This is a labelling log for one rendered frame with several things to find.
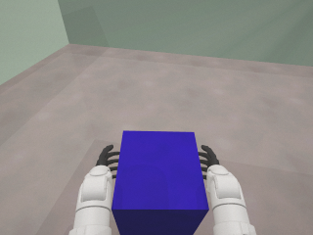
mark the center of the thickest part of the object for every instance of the carton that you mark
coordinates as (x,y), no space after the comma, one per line
(159,187)

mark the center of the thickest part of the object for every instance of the left robot forearm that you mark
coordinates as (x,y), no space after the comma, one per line
(94,203)

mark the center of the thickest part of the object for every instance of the robot right hand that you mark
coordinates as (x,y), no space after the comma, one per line
(210,159)

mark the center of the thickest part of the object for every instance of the right robot forearm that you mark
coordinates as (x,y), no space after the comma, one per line
(227,202)

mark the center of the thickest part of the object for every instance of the robot left hand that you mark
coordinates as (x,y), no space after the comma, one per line
(103,158)

